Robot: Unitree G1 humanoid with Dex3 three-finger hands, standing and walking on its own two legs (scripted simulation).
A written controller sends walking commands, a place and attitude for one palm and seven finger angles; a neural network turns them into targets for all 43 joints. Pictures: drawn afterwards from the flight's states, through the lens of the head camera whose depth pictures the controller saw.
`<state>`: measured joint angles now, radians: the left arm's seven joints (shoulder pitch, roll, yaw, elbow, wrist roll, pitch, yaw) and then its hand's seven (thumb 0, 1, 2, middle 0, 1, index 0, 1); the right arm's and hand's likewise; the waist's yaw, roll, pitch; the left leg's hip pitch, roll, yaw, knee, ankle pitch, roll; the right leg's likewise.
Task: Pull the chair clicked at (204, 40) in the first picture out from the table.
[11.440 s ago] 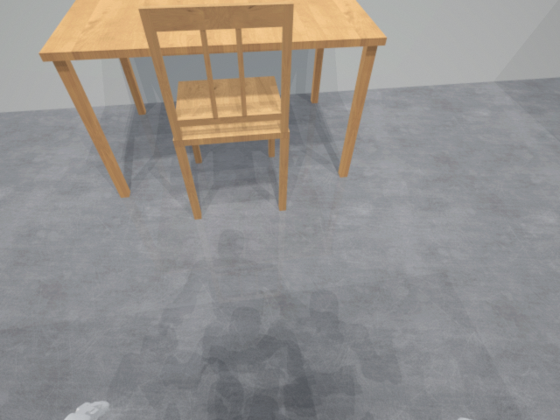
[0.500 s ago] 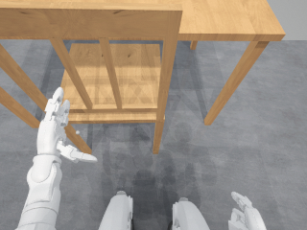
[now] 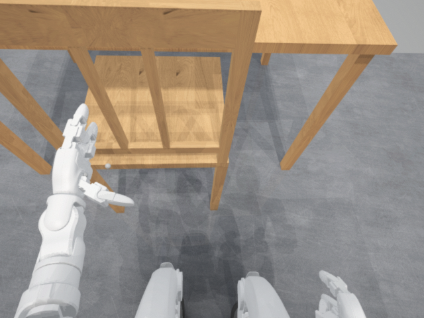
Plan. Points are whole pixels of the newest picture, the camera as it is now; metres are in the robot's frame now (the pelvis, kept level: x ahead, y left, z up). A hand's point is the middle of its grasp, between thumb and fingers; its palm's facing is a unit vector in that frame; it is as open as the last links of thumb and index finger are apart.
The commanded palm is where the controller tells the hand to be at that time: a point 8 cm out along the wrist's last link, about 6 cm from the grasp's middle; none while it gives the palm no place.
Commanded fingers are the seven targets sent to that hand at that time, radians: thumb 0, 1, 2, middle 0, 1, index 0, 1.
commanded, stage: push the fingers through the gap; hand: left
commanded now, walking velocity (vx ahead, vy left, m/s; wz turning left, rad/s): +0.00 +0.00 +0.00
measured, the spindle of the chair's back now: (106, 106) +0.50 +0.22 +0.04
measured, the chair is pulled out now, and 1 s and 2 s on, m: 0.00 0.00 0.00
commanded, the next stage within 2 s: hook a spindle and tug to test in 1.18 s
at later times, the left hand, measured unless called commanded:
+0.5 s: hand (112, 141) +0.43 +0.20 +0.02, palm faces +0.07 -1.00 -0.03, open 16.9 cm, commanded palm +0.41 +0.24 +0.03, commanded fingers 0.00 -0.50 0.30 -0.06 -0.08 -0.06 -0.08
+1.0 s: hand (116, 128) +0.46 +0.20 +0.02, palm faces +0.07 -1.00 -0.03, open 16.9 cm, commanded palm +0.43 +0.24 +0.03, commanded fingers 0.00 -0.50 0.30 -0.06 -0.08 -0.06 -0.08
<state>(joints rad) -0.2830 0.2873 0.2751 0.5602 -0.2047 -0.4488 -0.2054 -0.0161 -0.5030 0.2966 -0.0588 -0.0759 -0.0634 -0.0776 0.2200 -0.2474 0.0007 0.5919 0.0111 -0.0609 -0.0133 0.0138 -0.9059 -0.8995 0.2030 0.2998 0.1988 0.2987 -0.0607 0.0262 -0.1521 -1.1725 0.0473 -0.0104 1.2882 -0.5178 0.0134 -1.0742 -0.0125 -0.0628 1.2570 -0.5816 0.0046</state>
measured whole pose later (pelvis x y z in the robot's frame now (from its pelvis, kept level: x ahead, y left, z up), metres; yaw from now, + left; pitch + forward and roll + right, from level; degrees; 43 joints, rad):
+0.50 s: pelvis +0.00 +0.00 +0.00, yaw -1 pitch +24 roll -3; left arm -0.50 0.34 0.34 0.80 -0.16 -0.48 -0.19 -0.02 -0.50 0.30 -0.06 -0.08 -0.06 -0.08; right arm 0.27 -0.25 0.01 0.62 0.00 0.00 0.00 0.01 -0.91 -0.90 0.20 0.30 0.20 0.30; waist -0.10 0.03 -0.15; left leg -1.20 0.05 0.00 1.29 -0.52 0.02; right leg -1.11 -0.01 -0.05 1.25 -0.57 0.01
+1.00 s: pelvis +0.00 +0.00 +0.00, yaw -1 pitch +26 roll -3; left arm -0.63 0.39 0.40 0.92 -0.13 -0.48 -0.21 -0.02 -0.50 0.30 -0.06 -0.08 -0.06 -0.08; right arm 0.29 -0.25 0.01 0.62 -0.01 0.05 0.02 0.01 -0.91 -0.90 0.20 0.30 0.20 0.30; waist -0.12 0.03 -0.14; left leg -1.24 0.06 0.00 1.30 -0.52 0.02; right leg -1.14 0.00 -0.05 1.26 -0.57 0.01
